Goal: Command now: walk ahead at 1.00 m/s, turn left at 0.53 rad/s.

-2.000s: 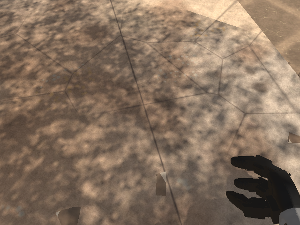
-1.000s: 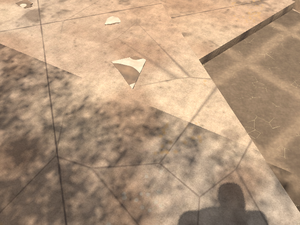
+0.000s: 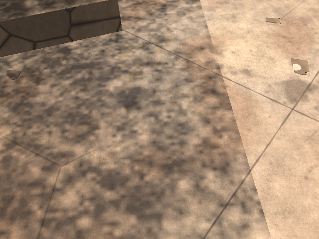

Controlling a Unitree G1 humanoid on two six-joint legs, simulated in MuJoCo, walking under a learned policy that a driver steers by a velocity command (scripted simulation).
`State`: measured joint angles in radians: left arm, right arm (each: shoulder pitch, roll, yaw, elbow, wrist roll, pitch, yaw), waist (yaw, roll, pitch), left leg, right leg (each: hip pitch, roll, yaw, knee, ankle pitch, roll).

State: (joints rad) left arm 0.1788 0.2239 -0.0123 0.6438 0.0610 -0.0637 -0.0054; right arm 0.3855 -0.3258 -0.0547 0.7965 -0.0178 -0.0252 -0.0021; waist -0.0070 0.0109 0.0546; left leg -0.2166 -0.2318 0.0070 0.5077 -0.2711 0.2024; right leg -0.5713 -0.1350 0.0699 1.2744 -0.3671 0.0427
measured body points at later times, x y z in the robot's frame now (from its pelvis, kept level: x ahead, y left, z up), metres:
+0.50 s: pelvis +0.48 -0.10 +0.02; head +0.50 -0.10 +0.47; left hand +0.49 +0.19 -0.11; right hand +0.66 -0.36 -0.04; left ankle +0.63 +0.05 -0.65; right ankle +0.43 -0.14 -0.72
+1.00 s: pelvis +0.94 -0.21 +0.00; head +0.96 -0.22 +0.45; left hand +1.30 -0.19 -0.04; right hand +0.70 -0.40 -0.11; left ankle +0.87 -0.02 -0.72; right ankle +1.01 -0.38 -0.66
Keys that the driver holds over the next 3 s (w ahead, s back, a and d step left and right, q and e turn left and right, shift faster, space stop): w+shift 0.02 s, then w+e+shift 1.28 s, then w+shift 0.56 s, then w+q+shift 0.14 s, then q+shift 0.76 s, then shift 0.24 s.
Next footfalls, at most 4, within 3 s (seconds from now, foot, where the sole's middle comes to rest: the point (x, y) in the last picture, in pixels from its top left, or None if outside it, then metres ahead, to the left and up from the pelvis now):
0.26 right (211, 237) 0.47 -0.15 -0.76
0.68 left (178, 146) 0.91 -0.03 -0.76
1.12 right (250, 108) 1.14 -0.43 -0.76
1.52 left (278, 61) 1.52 -0.68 -0.76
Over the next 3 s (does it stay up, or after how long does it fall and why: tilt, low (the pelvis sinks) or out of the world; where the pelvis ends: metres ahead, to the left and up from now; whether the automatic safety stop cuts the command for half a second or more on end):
stays up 1.70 -1.41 0.01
